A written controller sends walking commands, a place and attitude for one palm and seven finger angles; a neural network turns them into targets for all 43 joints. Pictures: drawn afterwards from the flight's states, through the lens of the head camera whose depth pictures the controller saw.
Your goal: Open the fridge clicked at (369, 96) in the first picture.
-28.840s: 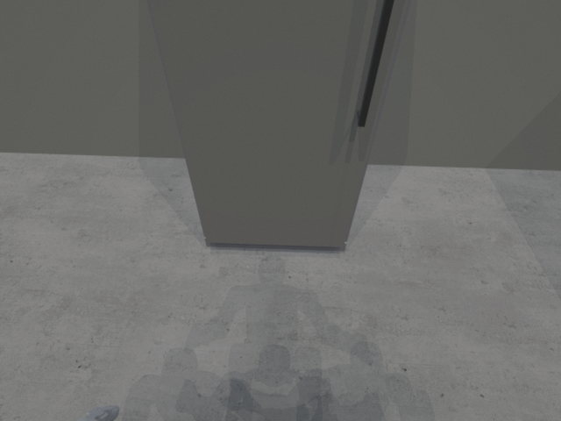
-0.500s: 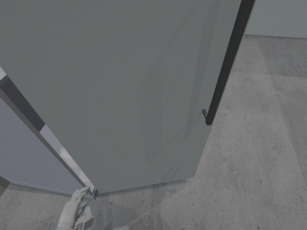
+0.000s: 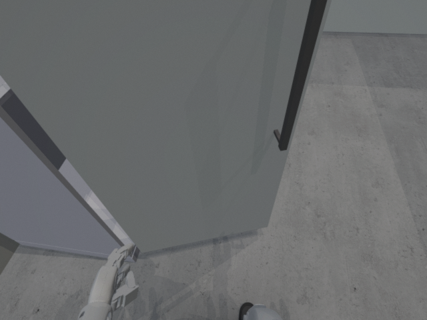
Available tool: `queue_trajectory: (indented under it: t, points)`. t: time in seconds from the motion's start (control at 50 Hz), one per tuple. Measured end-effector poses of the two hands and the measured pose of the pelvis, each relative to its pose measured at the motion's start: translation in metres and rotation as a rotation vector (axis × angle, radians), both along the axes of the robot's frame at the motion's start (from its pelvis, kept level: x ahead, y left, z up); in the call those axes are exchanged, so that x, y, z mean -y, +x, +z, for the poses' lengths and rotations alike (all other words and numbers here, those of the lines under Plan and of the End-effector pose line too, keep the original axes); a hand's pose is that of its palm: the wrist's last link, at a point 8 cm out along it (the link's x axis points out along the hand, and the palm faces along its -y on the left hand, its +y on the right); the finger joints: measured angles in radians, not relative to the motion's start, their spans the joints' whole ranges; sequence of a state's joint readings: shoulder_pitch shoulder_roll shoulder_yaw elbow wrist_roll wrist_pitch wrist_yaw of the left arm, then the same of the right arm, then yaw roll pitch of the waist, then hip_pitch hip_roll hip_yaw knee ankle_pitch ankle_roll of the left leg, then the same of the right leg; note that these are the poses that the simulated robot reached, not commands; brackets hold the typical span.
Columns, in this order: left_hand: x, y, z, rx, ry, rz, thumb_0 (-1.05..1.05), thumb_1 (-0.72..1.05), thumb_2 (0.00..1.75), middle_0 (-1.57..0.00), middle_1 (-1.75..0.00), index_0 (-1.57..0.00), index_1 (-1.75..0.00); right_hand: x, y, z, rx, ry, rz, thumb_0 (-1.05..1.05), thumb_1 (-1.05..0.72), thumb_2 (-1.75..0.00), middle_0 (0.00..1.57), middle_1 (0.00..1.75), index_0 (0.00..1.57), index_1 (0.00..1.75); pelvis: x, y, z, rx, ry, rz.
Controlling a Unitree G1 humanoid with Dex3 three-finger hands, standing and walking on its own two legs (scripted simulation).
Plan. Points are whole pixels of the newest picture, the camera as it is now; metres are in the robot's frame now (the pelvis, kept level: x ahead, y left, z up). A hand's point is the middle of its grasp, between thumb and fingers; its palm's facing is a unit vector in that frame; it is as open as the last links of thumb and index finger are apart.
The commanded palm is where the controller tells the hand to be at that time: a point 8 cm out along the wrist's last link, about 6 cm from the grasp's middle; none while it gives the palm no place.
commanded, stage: step back with the hand held close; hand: right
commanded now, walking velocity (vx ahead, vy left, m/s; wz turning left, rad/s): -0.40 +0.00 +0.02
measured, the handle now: (299, 53) +0.54 -0.15 +0.21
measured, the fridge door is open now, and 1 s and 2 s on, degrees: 70 70 70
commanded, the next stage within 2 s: stop stepping back and stand still in 0.22 s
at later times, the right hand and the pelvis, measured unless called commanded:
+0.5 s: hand out of the picture +0.11 -0.25 +0.19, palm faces +0.32 +0.78 -0.54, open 7.4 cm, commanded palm +0.06 -0.29 +0.19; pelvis -0.09 +0.00 +0.01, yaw +4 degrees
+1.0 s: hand out of the picture +0.08 -0.27 +0.18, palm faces +0.44 +0.79 -0.43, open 7.5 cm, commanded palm +0.03 -0.30 +0.19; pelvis -0.12 -0.01 +0.01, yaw +2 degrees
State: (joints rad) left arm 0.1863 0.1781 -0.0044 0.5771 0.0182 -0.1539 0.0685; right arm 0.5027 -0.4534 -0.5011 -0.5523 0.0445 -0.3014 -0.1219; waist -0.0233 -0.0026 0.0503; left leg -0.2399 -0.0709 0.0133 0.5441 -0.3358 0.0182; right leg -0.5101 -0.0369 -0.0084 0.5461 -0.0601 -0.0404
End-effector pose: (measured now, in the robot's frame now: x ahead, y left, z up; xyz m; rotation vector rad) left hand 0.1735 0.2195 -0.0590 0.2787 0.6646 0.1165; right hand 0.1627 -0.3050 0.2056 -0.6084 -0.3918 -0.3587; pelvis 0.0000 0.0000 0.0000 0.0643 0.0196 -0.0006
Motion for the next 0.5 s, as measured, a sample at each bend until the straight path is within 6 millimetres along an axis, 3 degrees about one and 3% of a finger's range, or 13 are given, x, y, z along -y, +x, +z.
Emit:
queue_trajectory:
  t: [0.08, 0.16, 0.28, 0.38, 0.5]
  points:
    - [-0.001, -0.014, -0.002, -0.052, -0.007, 0.005, 0.01, 0.9, 0.9, -0.2, -0.3, -0.21, -0.3, -0.009, -0.012, -0.001, 0.001, 0.06, 0.005, 0.02, -0.89, -0.9, 0.22, 0.3, 0.21, 0.3, -0.001, -0.007, 0.007, 0.001, -0.022, 0.019]
    - [-0.001, -0.029, 0.004, -0.088, 0.022, 0.02, 0.01, 0.9, 0.9, -0.2, -0.3, -0.21, -0.3, -0.007, -0.008, -0.006, -0.003, 0.099, 0.017, 0.02, -0.88, -0.9, 0.22, 0.3, 0.21, 0.3, 0.005, -0.012, 0.012, -0.015, -0.059, 0.03]
    - [0.002, -0.052, 0.012, -0.034, 0.01, 0.065, 0.01, 0.9, 0.9, -0.2, -0.3, -0.21, -0.3, -0.002, -0.008, -0.009, -0.059, 0.069, 0.084, 0.02, -0.88, -0.9, 0.22, 0.3, 0.21, 0.3, 0.014, -0.044, 0.012, -0.006, -0.058, 0.038]
    - [0.002, -0.087, 0.019, -0.007, -0.032, 0.072, 0.01, 0.9, 0.9, -0.2, -0.3, -0.21, -0.3, -0.015, -0.041, 0.004, -0.118, 0.034, 0.122, 0.02, -0.89, -0.9, 0.22, 0.3, 0.21, 0.3, 0.01, -0.068, 0.019, -0.007, -0.029, 0.06]
    - [-0.016, -0.13, 0.002, -0.056, -0.033, 0.089, 0.01, 0.9, 0.9, -0.2, -0.3, -0.21, -0.3, -0.018, -0.086, 0.004, -0.154, -0.002, 0.049, 0.02, -0.88, -0.9, 0.22, 0.3, 0.21, 0.3, 0.0, -0.095, 0.014, 0.003, -0.054, 0.066]
